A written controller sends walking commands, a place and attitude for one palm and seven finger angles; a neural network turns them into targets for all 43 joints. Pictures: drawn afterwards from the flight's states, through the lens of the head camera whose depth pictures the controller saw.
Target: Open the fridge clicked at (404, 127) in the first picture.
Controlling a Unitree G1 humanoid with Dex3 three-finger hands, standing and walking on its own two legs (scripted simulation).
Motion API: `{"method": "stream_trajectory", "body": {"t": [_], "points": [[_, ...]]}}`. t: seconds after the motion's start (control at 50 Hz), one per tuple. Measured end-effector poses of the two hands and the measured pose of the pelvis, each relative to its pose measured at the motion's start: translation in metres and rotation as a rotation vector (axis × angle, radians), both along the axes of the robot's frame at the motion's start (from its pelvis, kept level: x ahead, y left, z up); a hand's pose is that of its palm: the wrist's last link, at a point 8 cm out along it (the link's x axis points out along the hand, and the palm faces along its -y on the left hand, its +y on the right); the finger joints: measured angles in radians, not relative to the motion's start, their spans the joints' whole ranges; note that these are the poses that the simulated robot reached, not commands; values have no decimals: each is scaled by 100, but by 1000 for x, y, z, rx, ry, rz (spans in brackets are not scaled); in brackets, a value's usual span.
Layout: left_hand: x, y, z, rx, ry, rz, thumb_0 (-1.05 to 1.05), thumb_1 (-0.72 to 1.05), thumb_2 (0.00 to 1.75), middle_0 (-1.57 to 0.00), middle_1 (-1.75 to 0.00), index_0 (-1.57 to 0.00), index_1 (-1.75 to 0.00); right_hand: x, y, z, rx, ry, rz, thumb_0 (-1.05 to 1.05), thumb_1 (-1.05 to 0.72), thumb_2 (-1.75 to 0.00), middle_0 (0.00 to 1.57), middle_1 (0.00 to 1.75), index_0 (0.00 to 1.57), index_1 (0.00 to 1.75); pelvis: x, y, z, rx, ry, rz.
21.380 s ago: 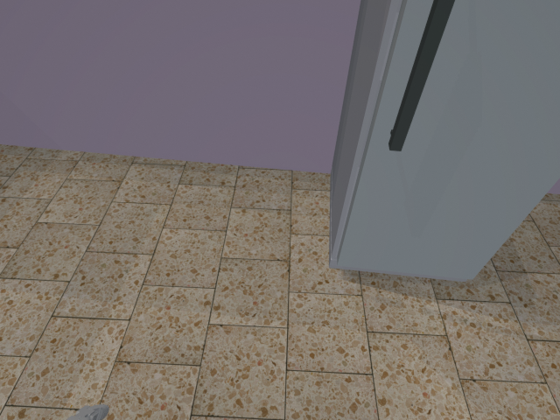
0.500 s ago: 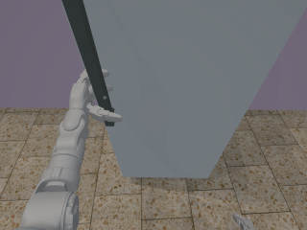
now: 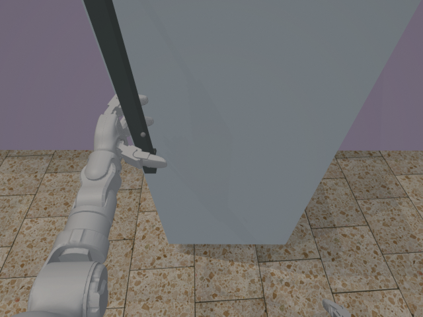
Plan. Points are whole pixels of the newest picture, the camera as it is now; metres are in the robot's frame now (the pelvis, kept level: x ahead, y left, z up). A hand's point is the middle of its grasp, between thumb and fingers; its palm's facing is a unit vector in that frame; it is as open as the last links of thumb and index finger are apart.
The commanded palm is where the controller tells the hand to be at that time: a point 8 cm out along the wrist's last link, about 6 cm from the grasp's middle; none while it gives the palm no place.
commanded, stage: slide the fingers in behind the handle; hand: left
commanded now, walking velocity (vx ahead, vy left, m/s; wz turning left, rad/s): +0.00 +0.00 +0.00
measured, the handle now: (129, 81) +0.48 +0.17 +0.20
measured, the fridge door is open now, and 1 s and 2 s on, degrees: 0 0 8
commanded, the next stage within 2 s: grip the handle and tug to test in 0.04 s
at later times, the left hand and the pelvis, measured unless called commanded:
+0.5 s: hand (142, 133) +0.43 +0.15 +0.12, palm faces +0.01 -1.00 +0.00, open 10.9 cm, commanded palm +0.40 +0.20 +0.13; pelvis +0.00 +0.00 +0.00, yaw +0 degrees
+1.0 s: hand (145, 130) +0.44 +0.14 +0.12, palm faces +0.03 -1.00 +0.00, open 5.9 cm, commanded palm +0.40 +0.20 +0.13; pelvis +0.01 +0.00 +0.00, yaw -1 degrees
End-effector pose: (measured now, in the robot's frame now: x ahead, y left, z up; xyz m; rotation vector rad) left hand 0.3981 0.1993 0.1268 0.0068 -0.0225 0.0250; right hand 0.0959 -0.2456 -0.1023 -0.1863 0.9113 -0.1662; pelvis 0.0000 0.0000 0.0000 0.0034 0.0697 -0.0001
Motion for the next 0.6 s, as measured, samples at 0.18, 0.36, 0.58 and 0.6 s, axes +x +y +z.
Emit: {"method": "stream_trajectory", "body": {"t": [0.18,0.36,0.58,0.6], "points": [[0,0,0,-2,-2,-6,-2,-50,30,-28,-120,-26,-119,4,2,2,-1,-14,-3,1,-91,-90,21,30,21,30,2,2,1,-1,-1,-5],[3,2,0,-10,2,-7,-2,-32,38,-31,-122,-30,-122,10,5,3,-7,-11,9,1,-91,-90,21,30,21,30,2,4,1,-2,2,1],[11,1,-4,-4,22,-12,-1,13,57,-37,-129,-37,-129,7,7,1,-10,9,10,1,-91,-90,21,30,21,30,2,5,0,-4,15,6],[12,1,-4,-7,20,-9,-1,18,59,-37,-129,-37,-130,6,7,0,-9,12,9,1,-91,-90,21,30,21,30,2,6,-1,-4,16,6]]}}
